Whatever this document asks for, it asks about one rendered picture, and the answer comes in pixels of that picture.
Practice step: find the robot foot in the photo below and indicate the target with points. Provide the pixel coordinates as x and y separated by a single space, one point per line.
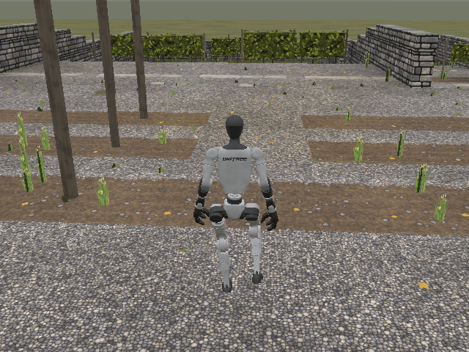
256 279
227 289

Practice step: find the robot left forearm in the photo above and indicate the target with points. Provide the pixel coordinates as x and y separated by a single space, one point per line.
201 196

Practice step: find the robot left hand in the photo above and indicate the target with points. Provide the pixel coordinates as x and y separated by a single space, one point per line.
198 213

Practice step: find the robot right foot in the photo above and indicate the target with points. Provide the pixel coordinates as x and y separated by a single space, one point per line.
256 279

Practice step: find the robot left upper arm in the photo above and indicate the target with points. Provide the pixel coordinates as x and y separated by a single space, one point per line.
211 155

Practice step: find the robot right upper arm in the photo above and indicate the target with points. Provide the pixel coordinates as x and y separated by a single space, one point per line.
261 168

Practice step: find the robot right hand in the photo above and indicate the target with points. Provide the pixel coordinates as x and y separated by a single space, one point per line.
273 221

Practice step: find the robot right forearm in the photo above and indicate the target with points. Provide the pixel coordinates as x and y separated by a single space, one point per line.
268 196

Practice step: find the robot left foot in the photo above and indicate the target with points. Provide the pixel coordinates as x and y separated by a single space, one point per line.
227 289

